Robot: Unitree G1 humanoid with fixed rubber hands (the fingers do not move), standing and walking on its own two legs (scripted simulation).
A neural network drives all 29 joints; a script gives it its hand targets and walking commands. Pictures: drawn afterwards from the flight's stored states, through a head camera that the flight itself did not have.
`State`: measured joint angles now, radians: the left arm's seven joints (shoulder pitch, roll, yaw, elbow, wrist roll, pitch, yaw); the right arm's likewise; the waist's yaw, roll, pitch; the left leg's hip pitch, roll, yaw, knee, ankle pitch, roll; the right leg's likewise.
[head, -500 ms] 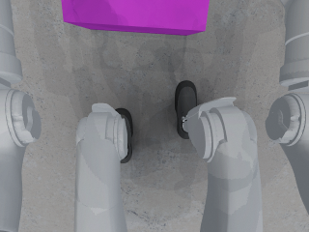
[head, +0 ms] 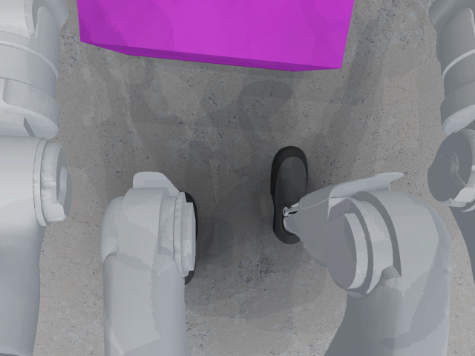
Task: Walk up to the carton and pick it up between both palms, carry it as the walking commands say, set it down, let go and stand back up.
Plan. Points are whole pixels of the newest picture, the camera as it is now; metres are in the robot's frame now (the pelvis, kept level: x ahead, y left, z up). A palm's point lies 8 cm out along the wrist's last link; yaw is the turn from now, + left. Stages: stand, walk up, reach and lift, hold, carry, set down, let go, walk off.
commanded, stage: reach and lift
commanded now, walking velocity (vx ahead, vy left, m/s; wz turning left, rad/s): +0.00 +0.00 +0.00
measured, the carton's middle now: out of the picture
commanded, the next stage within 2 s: none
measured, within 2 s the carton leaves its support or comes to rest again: leaves its support in 1.84 s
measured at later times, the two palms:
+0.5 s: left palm out of the picture +0.56 +0.19 -0.19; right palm out of the picture +0.54 -0.25 -0.17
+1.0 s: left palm out of the picture +0.57 +0.17 -0.18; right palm out of the picture +0.55 -0.21 -0.17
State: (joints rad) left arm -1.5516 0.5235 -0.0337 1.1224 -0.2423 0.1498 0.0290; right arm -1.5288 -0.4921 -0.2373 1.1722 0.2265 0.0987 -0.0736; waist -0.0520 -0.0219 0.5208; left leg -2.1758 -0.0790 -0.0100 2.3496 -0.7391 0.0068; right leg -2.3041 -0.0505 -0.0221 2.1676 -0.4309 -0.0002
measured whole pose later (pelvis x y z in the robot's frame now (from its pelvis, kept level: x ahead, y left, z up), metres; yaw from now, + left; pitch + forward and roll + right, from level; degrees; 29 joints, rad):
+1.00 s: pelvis +0.00 +0.00 +0.00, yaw +1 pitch +32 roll -3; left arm -1.61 0.47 -0.14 1.18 -0.31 0.11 0.09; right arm -1.63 -0.40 -0.23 1.29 0.19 0.03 -0.10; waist -0.05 0.00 0.52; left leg -2.18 -0.08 0.01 2.34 -0.72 0.02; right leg -2.30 -0.06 -0.01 2.16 -0.43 0.01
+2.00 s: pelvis -0.01 +0.00 +0.00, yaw +1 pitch +30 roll -1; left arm -1.52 0.46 -0.12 1.02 -0.28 0.25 0.11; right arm -1.57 -0.41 -0.17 1.09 0.27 0.18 -0.18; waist -0.06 -0.01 0.52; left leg -2.14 -0.06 0.02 2.32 -0.71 0.03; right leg -2.27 -0.04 0.01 2.15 -0.41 0.01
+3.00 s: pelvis -0.04 +0.00 +0.08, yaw +1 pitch +27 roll +1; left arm -1.48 0.40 0.09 0.85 -0.14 0.40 0.16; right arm -1.45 -0.26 -0.34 0.70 0.06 0.38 -0.28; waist -0.08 0.00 0.52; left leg -1.91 -0.06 0.03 2.05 -0.60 0.02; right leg -2.02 -0.02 0.03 1.90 -0.34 0.01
